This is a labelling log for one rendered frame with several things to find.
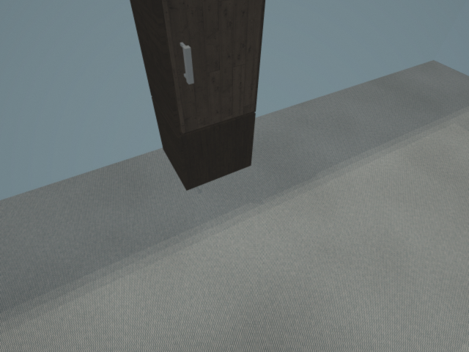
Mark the cupboard door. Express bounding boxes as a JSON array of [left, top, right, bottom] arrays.
[[162, 0, 264, 133]]

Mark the handle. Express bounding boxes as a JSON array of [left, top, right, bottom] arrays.
[[180, 43, 194, 84]]

